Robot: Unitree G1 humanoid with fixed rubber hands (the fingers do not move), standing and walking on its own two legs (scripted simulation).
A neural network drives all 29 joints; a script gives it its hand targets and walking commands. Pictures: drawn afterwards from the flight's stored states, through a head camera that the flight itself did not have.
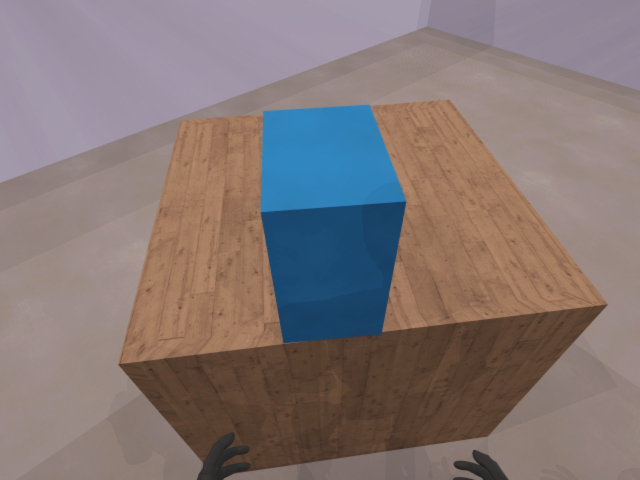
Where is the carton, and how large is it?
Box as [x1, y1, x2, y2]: [261, 105, 405, 342]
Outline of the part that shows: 369,105 263,111 261,217 283,342 381,333 405,206 405,199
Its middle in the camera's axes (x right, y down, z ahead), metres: +0.01 -0.01 +0.60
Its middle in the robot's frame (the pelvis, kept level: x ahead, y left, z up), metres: +0.47 +0.02 +0.06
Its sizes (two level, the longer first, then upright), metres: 0.225 0.160 0.284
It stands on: a pedestal, 0.70 m high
